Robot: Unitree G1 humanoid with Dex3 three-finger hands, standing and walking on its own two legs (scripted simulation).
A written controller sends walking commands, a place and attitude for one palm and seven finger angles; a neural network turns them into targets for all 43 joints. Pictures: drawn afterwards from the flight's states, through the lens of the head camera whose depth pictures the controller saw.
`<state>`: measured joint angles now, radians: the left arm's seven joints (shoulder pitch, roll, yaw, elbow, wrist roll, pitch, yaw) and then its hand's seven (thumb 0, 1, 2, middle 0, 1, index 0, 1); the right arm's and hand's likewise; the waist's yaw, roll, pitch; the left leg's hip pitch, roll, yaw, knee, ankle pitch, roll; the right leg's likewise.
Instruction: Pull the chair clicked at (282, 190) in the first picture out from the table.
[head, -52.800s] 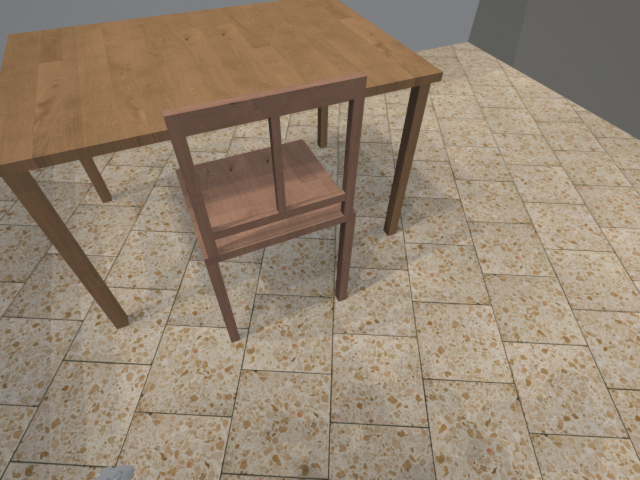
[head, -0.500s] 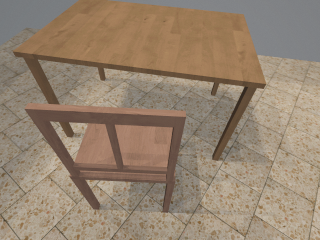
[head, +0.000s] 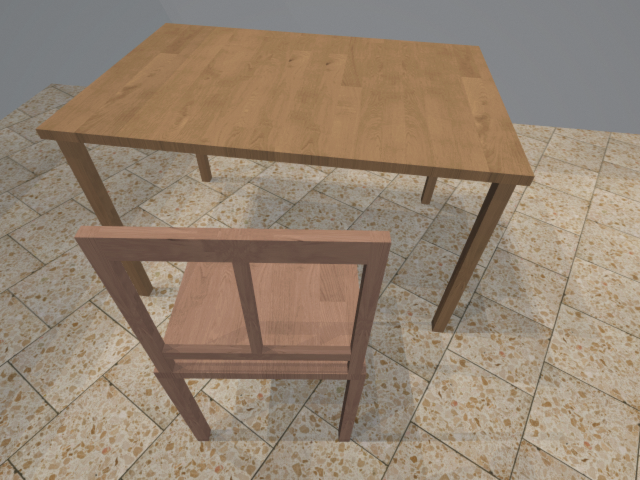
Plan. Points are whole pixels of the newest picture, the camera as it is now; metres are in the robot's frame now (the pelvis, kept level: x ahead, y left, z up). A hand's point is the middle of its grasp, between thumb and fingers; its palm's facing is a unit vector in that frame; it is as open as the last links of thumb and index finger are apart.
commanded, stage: come to a stop and stand still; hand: left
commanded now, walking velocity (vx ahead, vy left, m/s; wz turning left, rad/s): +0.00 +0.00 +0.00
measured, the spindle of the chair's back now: (249, 310) +0.40 +0.15 -0.09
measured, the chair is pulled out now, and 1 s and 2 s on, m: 0.23 0.23 0.23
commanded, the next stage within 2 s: look again from close up in 0.28 s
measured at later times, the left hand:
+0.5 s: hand out of the picture +0.00 +0.18 -0.17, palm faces +0.00 -0.99 -0.17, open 7.4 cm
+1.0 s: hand out of the picture +0.00 +0.17 -0.17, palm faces +0.00 -0.99 -0.17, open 7.4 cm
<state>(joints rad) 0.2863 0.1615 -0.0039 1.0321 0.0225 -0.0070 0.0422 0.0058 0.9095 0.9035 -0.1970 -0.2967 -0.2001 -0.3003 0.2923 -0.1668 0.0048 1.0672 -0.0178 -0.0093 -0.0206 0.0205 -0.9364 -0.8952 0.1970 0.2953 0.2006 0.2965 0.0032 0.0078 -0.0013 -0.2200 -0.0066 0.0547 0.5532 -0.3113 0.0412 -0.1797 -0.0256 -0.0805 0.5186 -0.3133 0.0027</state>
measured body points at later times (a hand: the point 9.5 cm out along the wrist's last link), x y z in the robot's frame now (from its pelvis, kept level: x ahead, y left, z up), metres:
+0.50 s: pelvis +0.01 +0.01 +0.01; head +0.01 +0.02 +0.46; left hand +0.01 +0.23 -0.16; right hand +0.02 -0.22 -0.15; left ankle -0.01 +0.09 -0.73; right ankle -0.02 -0.12 -0.73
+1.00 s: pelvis +0.00 +0.00 +0.01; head +0.01 +0.01 +0.46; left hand +0.00 +0.22 -0.16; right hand +0.00 -0.22 -0.15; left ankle -0.01 +0.09 -0.73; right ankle -0.02 -0.12 -0.73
